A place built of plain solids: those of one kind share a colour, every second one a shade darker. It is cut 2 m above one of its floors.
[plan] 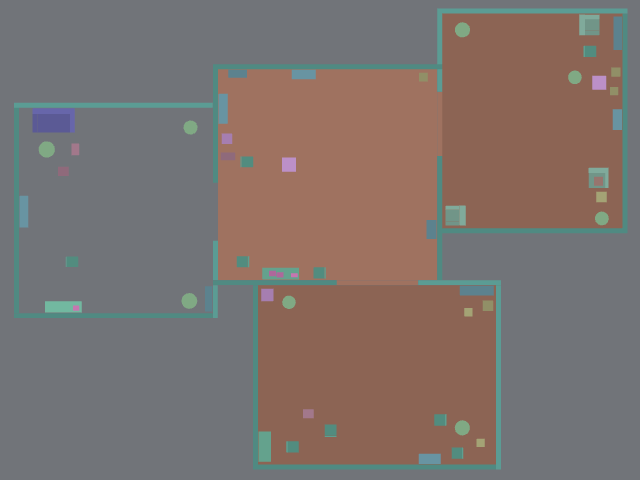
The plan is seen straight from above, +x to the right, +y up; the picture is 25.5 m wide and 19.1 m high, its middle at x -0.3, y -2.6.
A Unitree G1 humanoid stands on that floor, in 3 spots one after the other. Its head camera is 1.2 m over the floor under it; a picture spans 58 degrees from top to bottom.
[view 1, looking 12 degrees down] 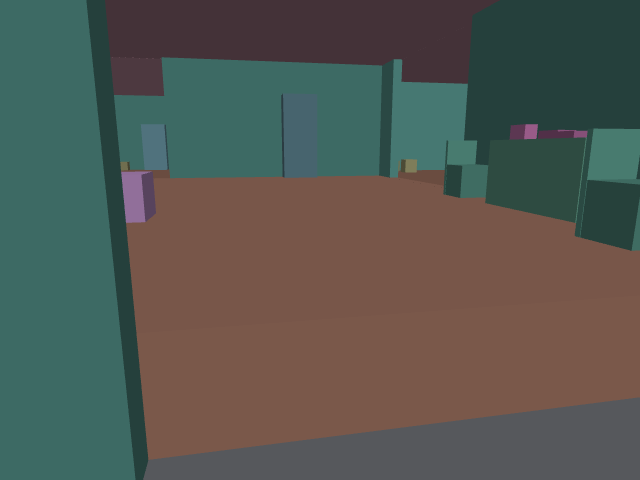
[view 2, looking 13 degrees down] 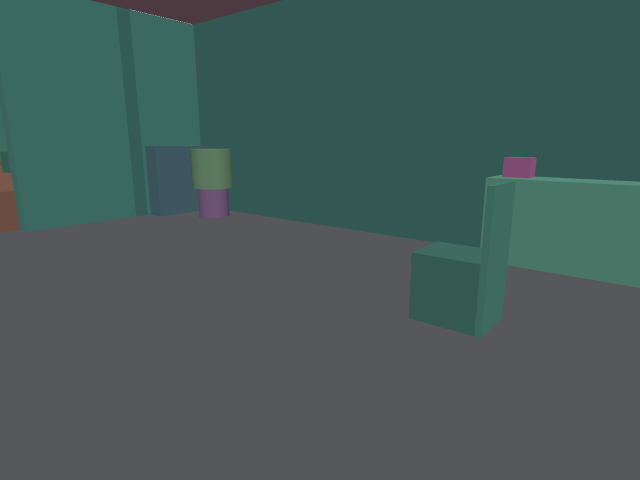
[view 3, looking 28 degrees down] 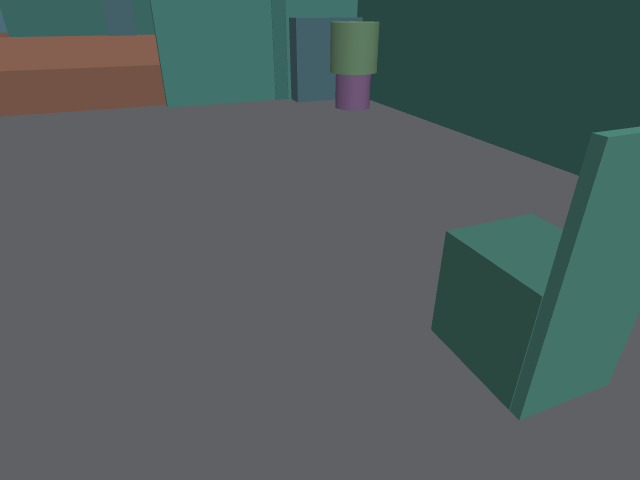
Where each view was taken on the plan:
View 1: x -5.95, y -0.70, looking -11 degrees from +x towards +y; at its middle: floor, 3.21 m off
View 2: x -11.20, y -0.70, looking -51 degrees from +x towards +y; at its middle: ground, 5.33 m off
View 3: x -11.08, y -2.28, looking -22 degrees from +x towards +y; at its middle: ground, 2.56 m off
